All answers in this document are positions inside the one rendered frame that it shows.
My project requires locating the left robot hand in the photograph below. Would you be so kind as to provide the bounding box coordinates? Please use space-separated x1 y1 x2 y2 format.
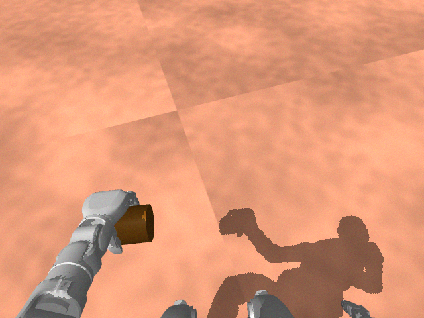
82 189 140 254

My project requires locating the left robot arm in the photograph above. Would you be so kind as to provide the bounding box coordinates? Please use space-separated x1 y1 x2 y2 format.
15 215 114 318

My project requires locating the right robot hand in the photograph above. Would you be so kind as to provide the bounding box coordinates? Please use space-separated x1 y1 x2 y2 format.
341 300 371 318

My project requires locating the can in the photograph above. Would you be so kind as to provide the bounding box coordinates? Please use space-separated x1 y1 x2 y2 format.
114 204 154 245

